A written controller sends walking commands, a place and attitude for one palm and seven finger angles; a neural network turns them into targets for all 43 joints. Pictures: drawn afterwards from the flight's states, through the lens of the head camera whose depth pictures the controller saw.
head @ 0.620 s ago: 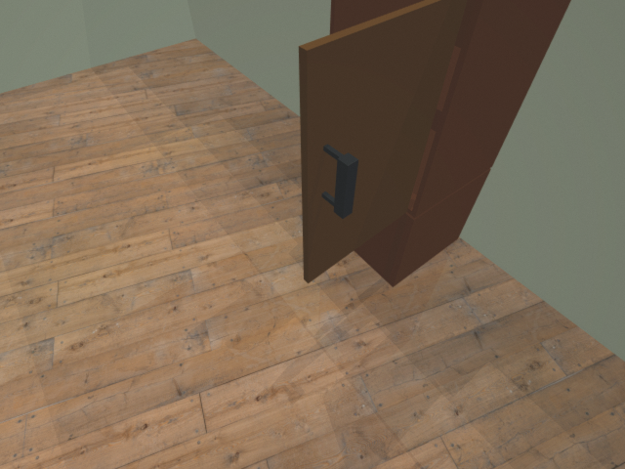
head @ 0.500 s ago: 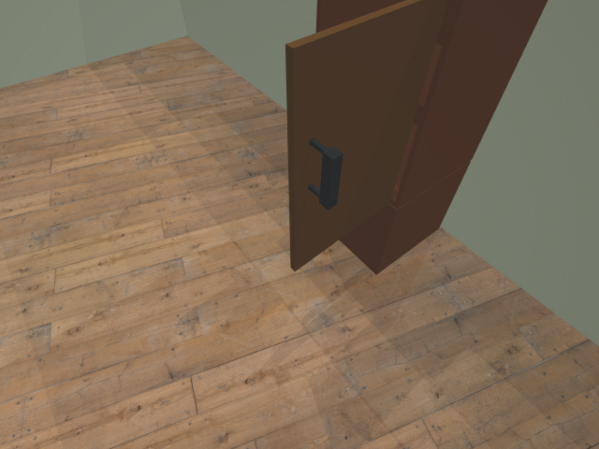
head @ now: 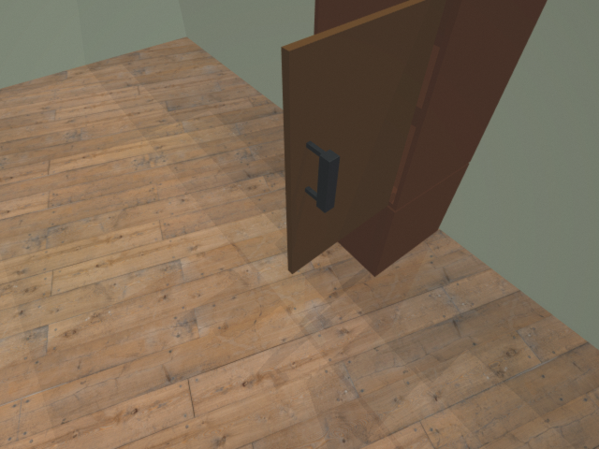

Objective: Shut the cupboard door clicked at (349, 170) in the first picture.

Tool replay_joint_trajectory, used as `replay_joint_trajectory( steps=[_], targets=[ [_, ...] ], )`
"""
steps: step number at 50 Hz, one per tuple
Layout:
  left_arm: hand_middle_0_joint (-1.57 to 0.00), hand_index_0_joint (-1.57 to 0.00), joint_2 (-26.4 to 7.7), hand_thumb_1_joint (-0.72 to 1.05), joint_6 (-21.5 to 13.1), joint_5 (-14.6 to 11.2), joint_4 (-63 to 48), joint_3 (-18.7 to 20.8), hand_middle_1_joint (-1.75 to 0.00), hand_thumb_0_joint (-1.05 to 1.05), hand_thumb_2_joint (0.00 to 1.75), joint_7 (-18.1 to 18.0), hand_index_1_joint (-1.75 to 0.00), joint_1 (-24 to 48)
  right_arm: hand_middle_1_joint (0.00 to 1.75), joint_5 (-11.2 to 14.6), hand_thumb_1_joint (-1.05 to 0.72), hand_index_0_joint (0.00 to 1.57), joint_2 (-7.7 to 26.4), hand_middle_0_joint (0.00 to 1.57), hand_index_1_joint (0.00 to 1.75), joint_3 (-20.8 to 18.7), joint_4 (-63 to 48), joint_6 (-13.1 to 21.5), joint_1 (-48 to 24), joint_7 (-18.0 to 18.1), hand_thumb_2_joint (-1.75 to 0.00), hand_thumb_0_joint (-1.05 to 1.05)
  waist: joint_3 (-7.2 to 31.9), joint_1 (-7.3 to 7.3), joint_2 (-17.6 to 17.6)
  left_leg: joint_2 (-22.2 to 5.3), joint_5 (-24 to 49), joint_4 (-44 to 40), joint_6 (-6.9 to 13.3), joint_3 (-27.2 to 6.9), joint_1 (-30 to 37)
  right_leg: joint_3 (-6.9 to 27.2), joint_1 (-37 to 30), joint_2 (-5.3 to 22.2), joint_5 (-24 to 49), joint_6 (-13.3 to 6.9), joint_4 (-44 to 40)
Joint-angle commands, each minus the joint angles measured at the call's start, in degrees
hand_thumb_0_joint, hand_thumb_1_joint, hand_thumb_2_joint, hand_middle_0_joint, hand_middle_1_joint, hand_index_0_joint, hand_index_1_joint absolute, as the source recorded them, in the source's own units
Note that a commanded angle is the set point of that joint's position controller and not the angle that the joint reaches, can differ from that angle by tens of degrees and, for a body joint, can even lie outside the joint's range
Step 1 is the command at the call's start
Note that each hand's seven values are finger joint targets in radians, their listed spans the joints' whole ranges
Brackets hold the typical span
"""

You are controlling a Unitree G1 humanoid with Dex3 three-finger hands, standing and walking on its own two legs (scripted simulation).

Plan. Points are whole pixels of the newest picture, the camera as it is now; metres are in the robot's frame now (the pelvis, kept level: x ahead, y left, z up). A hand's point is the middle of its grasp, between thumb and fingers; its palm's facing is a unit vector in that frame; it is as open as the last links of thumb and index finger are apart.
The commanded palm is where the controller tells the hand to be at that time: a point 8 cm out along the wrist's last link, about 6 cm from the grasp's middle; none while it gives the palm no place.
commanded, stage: look at it before walking up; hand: left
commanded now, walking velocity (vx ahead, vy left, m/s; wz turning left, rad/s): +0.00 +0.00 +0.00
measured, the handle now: (319, 176) +0.59 +0.00 +0.00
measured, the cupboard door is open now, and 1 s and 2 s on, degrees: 93 93 93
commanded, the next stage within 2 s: walk around to get in front in 0.22 s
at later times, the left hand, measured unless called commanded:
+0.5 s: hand out of the picture -0.01 +0.17 -0.18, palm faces +0.01 -0.98 -0.19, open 7.4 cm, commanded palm none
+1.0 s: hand out of the picture +0.08 +0.14 -0.16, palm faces -0.24 -0.92 -0.30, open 7.4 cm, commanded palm none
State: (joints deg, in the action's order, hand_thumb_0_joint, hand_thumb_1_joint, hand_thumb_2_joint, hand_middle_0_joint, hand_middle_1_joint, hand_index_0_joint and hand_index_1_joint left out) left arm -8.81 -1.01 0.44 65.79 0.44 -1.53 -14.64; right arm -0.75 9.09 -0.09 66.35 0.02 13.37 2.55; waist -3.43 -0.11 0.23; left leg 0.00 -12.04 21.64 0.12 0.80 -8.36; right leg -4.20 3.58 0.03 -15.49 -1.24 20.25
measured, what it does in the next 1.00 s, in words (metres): lifts its left foot, turning right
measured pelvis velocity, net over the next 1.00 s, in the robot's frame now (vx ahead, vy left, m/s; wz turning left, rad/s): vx -0.02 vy -0.05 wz -0.32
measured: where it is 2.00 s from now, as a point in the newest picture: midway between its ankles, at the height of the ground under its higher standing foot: outside the picture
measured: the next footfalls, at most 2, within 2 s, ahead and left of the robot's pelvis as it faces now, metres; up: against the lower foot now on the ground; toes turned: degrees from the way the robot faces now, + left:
left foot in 1.36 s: +0.12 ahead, +0.08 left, +0.00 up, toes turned -32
right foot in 1.72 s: -0.04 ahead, -0.15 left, +0.00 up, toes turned -49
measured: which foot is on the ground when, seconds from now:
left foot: down 0.00-0.78, up 0.80-1.00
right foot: down 0.00-1.00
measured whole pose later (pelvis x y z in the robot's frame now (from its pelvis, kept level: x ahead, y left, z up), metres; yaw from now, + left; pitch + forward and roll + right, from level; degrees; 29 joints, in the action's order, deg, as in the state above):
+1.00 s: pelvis -0.02 -0.05 -0.01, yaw -18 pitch +2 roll +3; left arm -10.7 1.1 1.4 54.8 4.2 -1.0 -12.2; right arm -0.7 13.5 -4.3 54.5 -3.6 5.0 2.2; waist -7.1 1.5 1.4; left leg -2.6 -23.2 63.1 -3.5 -0.1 -27.4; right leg 3.3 14.5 -3.9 -15.9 -5.0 29.0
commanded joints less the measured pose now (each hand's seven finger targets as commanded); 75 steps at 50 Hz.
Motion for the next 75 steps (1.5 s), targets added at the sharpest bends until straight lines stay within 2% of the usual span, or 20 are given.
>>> replay_joint_trajectory(
  steps=[1, 25, 29, 32, 34, 38, 39, 40, 41, 43, 47, 50, 62, 65, 66, 67, 68, 70, 71, 75],
  targets=[
    [-0.2, -0.2, -6.4, 0.9, -0.4, -0.2, -1.1, 1.2, -0.3, 0.0, 0.9, -0.6, -0.3, -4.0, 0.3, -0.3, -0.9, 0.2, 5.8, 0.2, 0.3, -0.7, -1.2, 0.6, 3.9, 0.2, -0.9, 0.0, -0.7, -0.19, -0.7, -5.4, 12.8, -2.4, 1.6, -4.2, 0.6, 5.0, 2.4, 6.6, 14.1, -1.0, -3.5],
    [-0.2, -0.2, -7.8, 0.9, 2.4, 0.5, -5.1, 4.2, -0.3, 0.0, 0.9, 0.2, -0.3, -2.0, 0.3, -0.4, -0.9, 0.2, 7.2, 0.2, 0.3, -3.3, -4.2, -1.4, 4.1, 1.3, -0.9, 0.0, -0.6, -0.69, -1.1, -8.2, 6.2, 3.8, 1.3, -0.2, -1.0, 8.8, 9.5, 5.6, 15.2, -2.1, 3.7],
    [-0.2, -0.2, -7.2, 0.9, 2.8, 0.6, -7.9, 4.9, -0.3, 0.0, 0.9, 0.8, -0.3, -0.6, 0.3, -0.6, -0.9, 0.2, 9.4, 0.2, 0.3, -4.3, -6.5, -1.3, 3.5, 1.5, -0.9, 0.0, 1.4, -0.62, 4.5, -12.9, 5.0, 1.9, 3.7, -3.9, 0.7, 8.1, 14.5, 1.9, 10.1, -1.2, 11.1],
    [-0.2, -0.2, -6.0, 0.9, 3.7, 0.9, -10.4, 5.2, -0.3, 0.0, 0.9, 1.6, -0.3, 1.6, 0.3, -1.1, -0.9, 0.2, 11.6, 0.2, 0.3, -5.0, -8.0, -0.8, 3.3, 1.3, -0.9, 0.0, 0.9, -0.78, 12.8, -21.5, 6.8, -4.5, 9.4, -9.4, -0.3, 3.6, 19.3, -0.4, -12.7, 0.3, 27.4],
    [-0.2, -0.2, -5.8, 0.9, 3.8, 1.0, -11.6, 5.3, -0.3, 0.0, 0.9, 1.9, -0.3, 2.4, 0.3, -1.3, -0.9, 0.2, 11.7, 0.2, 0.3, -5.0, -9.3, -0.5, 2.2, 1.2, -0.9, 0.0, 1.4, -0.35, 11.4, -23.1, 11.9, -3.3, 10.5, -7.8, -0.6, 4.4, 19.5, 1.5, -16.1, 0.3, 30.6],
    [-0.2, -0.2, -7.4, 0.9, 2.9, 1.0, -10.0, 6.0, -0.3, 0.0, 0.9, 2.3, -0.3, -5.2, 0.3, -0.9, -0.9, 0.2, 12.4, 0.2, 0.3, -5.2, -12.3, -1.1, -4.0, 0.8, -0.9, 0.0, 3.8, 4.7, 1.9, -15.5, 8.6, 12.3, 3.1, 3.3, -8.1, 2.7, 5.2, 1.4, 3.6, 0.5, 8.6],
    [-0.2, -0.2, -13.3, 0.9, 2.1, 1.8, -9.9, 7.0, -0.3, 0.0, 0.9, 1.5, -0.3, -7.0, 0.3, -0.1, -0.9, 0.2, 9.0, 0.2, 0.3, -5.0, -14.0, -1.4, -3.8, 0.5, -0.9, 0.0, 4.1, 5.07, -17.5, -6.9, -10.0, 25.6, -1.5, 8.6, -17.7, 20.4, 0.4, 12.2, 14.7, -2.4, -2.3],
    [-0.2, -0.2, -16.6, 0.9, 2.2, 1.3, -10.1, 7.4, -0.3, 0.0, 0.9, 0.8, -0.3, -7.2, 0.3, -0.2, -0.9, 0.2, 7.8, 0.2, 0.3, -4.8, -15.9, -1.9, -7.0, 0.0, -0.9, 0.0, 1.2, 6.14, -22.1, -1.8, -24.3, 37.9, -2.6, 4.7, -23.7, 32.0, 3.2, 20.2, 26.9, -7.1, -3.7],
    [-0.2, -0.2, -16.0, 0.9, 2.3, 0.9, -10.8, 7.2, -0.3, 0.0, 0.9, 0.4, -0.3, -5.4, 0.3, -0.2, -0.9, 0.2, 8.9, 0.2, 0.3, -5.0, -15.5, -2.4, -5.7, -0.2, -0.9, 0.0, 1.7, 4.49, -15.9, -3.3, -21.4, 43.6, -2.1, -1.0, -24.1, 29.3, 4.1, 19.5, 20.2, -10.2, -3.0],
    [-0.2, -0.2, -13.0, 0.9, 2.4, 0.9, -13.4, 6.8, -0.3, 0.0, 0.9, 0.0, -0.3, 1.0, 0.3, -0.4, -0.9, 0.2, 8.9, 0.2, 0.3, -5.2, -14.9, -2.7, -7.4, -0.5, -0.9, 0.0, -1.1, 2.01, -10.4, -4.5, -14.2, 46.7, -2.4, -2.7, -25.6, 27.9, 7.9, 14.5, 12.9, -9.9, -2.8],
    [-0.2, -0.2, -12.4, 0.9, 1.3, 0.6, -13.6, 6.5, -0.3, 0.0, 0.9, -0.5, -0.3, -1.8, 0.3, -0.2, -0.9, 0.2, 7.4, 0.2, 0.3, -4.5, -15.4, -2.4, -7.4, -0.5, -0.9, 0.0, 5.7, 2.18, -3.8, -3.6, -10.6, 42.7, -3.9, -2.6, -25.3, 23.6, -2.2, 11.6, 34.2, -8.1, 2.6],
    [-0.2, -0.2, -12.8, 0.9, 1.4, 0.6, -13.1, 6.7, -0.3, 0.0, 0.9, -0.7, -0.3, -4.6, 0.3, 0.0, -0.9, 0.2, 7.5, 0.2, 0.3, -4.4, -16.5, -2.5, -9.2, -0.1, -0.9, 0.0, 7.6, 3.21, -5.9, -2.7, -10.7, 40.7, -4.3, -2.9, -26.6, 23.9, -7.5, 10.5, 43.3, -6.7, 4.2],
    [-0.2, -0.2, -14.1, 0.9, 1.9, 1.4, -16.3, 7.3, -0.3, 0.0, 0.9, -0.4, -0.3, -2.5, 0.3, 0.8, -0.9, 0.2, 7.4, 0.2, 0.3, -4.0, -20.7, -1.3, -12.3, -0.1, -0.9, 0.0, 5.9, 2.5, -6.3, -0.5, -13.0, 25.6, -3.2, -3.9, -18.0, 32.6, 1.4, 10.0, 38.0, -10.8, 5.1],
    [-0.2, -0.2, -13.8, 0.9, 2.2, 1.0, -17.4, 7.1, -0.3, 0.0, 0.9, -0.1, -0.3, 1.5, 0.3, 1.0, -0.9, 0.2, 8.0, 0.2, 0.3, -4.0, -19.2, -0.7, -5.3, 0.1, -0.9, 0.0, 7.1, -1.15, -5.3, 0.0, -4.1, 9.6, -2.7, -3.6, -4.3, 30.4, 9.5, 5.8, 30.5, -6.5, 8.5],
    [-0.2, -0.2, -12.5, 0.9, 2.2, 0.6, -18.0, 6.8, -0.3, 0.0, 0.9, 0.1, -0.3, 2.3, 0.3, 0.8, -0.9, 0.2, 9.6, 0.2, 0.3, -4.3, -18.2, -0.3, -1.8, 0.4, -0.9, 0.0, 8.7, -2.61, -2.6, -3.3, 0.8, 2.3, -1.8, -5.2, 5.0, 27.1, 15.9, 2.5, 22.1, -3.8, 11.8],
    [-0.2, -0.2, -9.4, 0.9, 2.3, -0.2, -18.7, 6.3, -0.3, 0.0, 0.9, 0.6, -0.3, 0.5, 0.3, -0.1, -0.9, 0.2, 15.0, 0.2, 0.3, -5.2, -18.4, 0.5, -0.2, 0.7, -0.9, 0.0, 10.3, -2.48, 12.2, -17.8, 5.1, -3.7, 3.3, -20.5, 13.2, 19.2, 26.8, -5.5, -1.4, -0.3, 20.9],
    [-0.2, -0.2, -9.5, 0.9, 2.1, 0.2, -19.3, 5.9, -0.3, 0.0, 0.9, 1.1, -0.3, 1.4, 0.3, -0.4, -0.9, 0.2, 17.4, 0.2, 0.3, -5.4, -19.0, 0.2, 0.9, 0.9, -0.9, 0.0, 8.5, -2.06, 17.0, -28.7, 16.3, -4.7, 9.6, -28.3, 10.5, 9.7, 29.9, -5.5, -21.9, 2.7, 34.2],
    [-0.2, -0.2, -10.8, 0.9, 2.2, 1.2, -19.9, 6.3, -0.3, 0.0, 0.9, 2.0, -0.3, 1.5, 0.3, -1.3, -0.9, 0.2, 14.9, 0.2, 0.3, -4.3, -21.1, 0.0, -1.6, 0.9, -0.9, 0.0, 3.9, -0.45, 7.2, -26.9, 16.6, -4.8, 12.6, -23.1, 0.5, 8.4, 29.1, -1.9, -18.5, 4.3, 45.7],
    [-0.2, -0.2, -10.6, 0.9, 2.5, 1.6, -18.4, 6.7, -0.3, 0.0, 0.9, 2.3, -0.3, 2.2, 0.3, -1.4, -0.9, 0.2, 13.5, 0.2, 0.3, -3.8, -20.5, 0.1, -2.8, 0.9, -0.9, 0.0, 3.0, 0.5, 11.9, -22.4, 21.2, -3.4, 10.4, -18.4, -1.1, 8.7, 29.6, -1.0, -15.7, 4.6, 48.3],
    [-0.2, -0.2, -8.9, 0.9, 3.2, 0.8, -18.6, 5.7, -0.3, 0.0, 0.9, 3.6, -0.3, 3.4, 0.3, -1.2, -0.9, 0.2, 12.8, 0.2, 0.3, -3.7, -20.3, 0.3, -1.0, 0.9, -0.9, 0.0, 6.5, 0.35, 10.0, -16.6, 32.6, 1.5, 7.4, -4.1, 5.1, 3.8, 29.1, 0.4, -11.2, 5.0, 44.8]
  ],
)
